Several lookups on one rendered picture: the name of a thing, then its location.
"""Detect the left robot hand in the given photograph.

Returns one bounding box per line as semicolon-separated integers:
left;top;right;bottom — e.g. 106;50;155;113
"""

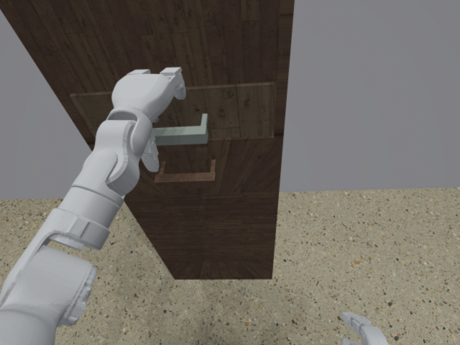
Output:
111;67;186;172

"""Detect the drawer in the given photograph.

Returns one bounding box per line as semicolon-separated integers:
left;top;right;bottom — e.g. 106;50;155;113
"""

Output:
70;82;274;139

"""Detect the handle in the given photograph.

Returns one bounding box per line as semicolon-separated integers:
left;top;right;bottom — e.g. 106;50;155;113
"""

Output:
154;172;216;189
153;114;208;146

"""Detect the cabinet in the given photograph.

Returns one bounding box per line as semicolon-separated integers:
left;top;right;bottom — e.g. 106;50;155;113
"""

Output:
0;0;295;280

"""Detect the left robot forearm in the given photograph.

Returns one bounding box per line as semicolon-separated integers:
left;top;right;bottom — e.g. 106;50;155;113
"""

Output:
0;106;152;307

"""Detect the left robot upper arm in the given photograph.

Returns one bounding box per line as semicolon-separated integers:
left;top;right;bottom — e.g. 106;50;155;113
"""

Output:
0;245;97;345

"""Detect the right robot hand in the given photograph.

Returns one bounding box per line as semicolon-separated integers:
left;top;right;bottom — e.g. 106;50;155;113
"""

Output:
341;311;389;345

